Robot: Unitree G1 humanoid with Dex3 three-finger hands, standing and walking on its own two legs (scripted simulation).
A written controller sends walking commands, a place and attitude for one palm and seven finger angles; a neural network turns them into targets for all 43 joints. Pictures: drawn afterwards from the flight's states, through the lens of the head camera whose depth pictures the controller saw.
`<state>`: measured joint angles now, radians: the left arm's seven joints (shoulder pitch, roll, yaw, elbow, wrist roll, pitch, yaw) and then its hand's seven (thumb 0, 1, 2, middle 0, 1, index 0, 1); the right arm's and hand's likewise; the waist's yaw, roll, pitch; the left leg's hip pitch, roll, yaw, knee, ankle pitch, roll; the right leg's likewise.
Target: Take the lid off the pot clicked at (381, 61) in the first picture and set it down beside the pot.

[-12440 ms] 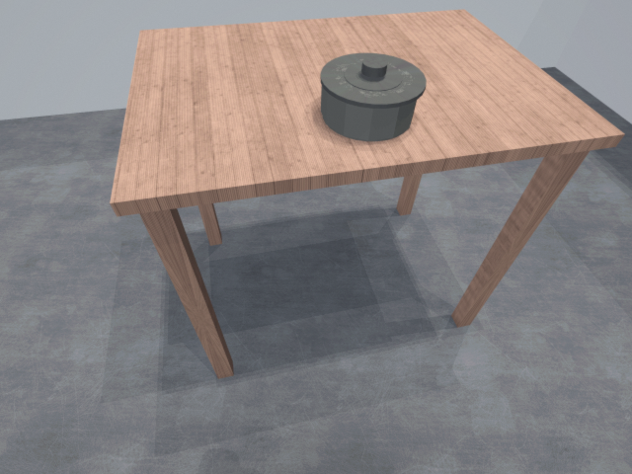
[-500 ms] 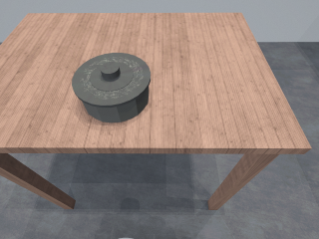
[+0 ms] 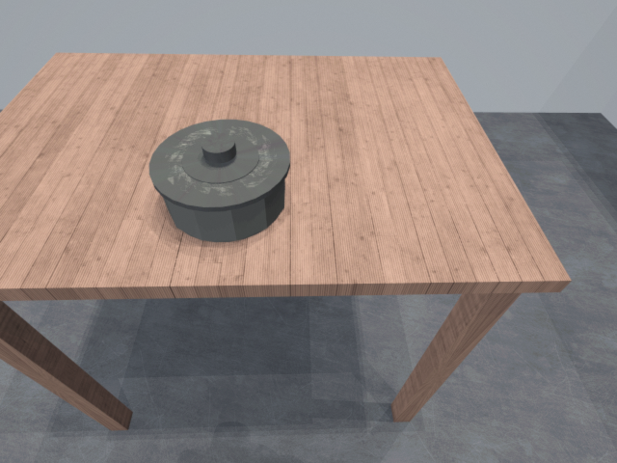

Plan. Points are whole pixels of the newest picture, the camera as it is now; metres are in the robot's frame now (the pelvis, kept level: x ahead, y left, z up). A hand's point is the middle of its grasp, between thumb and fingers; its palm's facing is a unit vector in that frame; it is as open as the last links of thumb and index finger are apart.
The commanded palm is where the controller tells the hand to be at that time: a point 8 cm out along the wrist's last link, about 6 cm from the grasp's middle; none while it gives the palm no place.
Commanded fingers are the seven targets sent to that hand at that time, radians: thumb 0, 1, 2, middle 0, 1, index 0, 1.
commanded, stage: come to a stop and stand still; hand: left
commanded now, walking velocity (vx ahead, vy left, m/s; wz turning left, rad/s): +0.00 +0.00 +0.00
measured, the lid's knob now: (219, 148) +0.48 +0.15 +0.16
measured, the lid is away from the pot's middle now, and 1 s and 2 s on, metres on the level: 0.00 0.00 0.00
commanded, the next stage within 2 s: look again from close up in 0.60 s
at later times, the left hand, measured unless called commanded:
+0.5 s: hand out of the picture +0.05 +0.24 -0.16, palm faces +0.01 -0.97 -0.25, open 7.4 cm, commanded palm none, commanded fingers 0.00 0.90 0.90 -0.20 -0.30 -0.20 -0.30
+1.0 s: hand out of the picture +0.05 +0.24 -0.17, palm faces +0.01 -0.97 -0.22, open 7.3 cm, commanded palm none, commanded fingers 0.00 0.90 0.90 -0.20 -0.30 -0.20 -0.30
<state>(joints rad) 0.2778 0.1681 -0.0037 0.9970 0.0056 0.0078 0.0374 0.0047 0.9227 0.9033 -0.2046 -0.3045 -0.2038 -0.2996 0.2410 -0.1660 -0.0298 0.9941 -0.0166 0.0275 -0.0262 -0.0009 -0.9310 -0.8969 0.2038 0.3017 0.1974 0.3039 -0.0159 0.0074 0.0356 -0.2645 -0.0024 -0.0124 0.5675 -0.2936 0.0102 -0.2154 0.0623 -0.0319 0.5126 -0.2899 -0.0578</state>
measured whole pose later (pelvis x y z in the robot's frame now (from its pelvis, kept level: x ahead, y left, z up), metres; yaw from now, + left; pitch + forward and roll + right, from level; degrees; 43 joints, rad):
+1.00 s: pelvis +0.02 +0.06 +0.00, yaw -1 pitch -1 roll -1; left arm 0.26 0.17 0.00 1.03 0.01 0.01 0.05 0.00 0.91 0.90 -0.20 -0.30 -0.20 -0.30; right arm 0.20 -0.18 0.00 1.04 -0.01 0.00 -0.02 0.00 -0.92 -0.90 0.20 0.30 0.20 0.30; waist 0.01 0.01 0.07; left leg -0.18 -0.09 0.03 0.48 -0.28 0.10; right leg -0.16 -0.02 0.02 0.48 -0.30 0.03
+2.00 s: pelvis -0.01 +0.02 +0.01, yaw +2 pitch -3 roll -1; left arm 0.61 0.26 0.13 -0.17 -0.04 -0.06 0.07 0.01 0.90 0.90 -0.93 -1.10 -0.93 -1.09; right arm 0.13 -0.24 0.02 0.51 0.01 -0.16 -0.03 0.01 -0.91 -0.90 0.20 0.30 0.20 0.30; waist 0.07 0.03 -0.01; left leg -0.20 -0.04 -0.03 0.49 -0.24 0.04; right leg -0.15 0.02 -0.06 0.45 -0.25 -0.03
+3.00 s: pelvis +0.02 +0.01 +0.01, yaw +0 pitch -4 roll +0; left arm 0.55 0.36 0.33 -0.60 -0.06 -0.15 0.06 0.01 0.89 0.90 -1.31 -1.50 -1.31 -1.50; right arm 0.16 -0.19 0.03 0.62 0.01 -0.16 -0.04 0.01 -0.91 -0.90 0.21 0.30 0.20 0.30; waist 0.09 0.06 0.01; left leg -0.12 -0.03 0.00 0.46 -0.27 0.03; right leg -0.08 0.03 -0.03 0.42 -0.28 -0.03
